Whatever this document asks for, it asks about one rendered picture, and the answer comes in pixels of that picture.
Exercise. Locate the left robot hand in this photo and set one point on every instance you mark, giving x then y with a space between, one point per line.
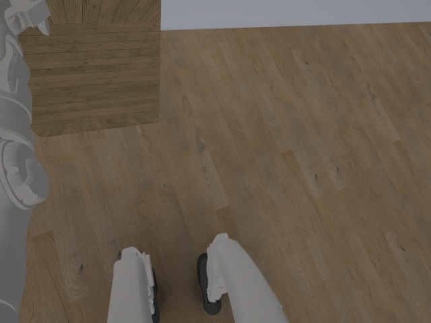
18 15

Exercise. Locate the cabinet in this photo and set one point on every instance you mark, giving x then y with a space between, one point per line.
99 68

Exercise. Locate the robot right foot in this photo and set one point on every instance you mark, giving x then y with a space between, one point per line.
214 306

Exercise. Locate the left robot upper arm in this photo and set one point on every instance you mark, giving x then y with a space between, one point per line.
23 184

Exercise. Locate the robot right thigh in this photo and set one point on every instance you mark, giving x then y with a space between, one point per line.
251 298

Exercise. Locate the robot left forearm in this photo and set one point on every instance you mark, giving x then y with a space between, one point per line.
15 95

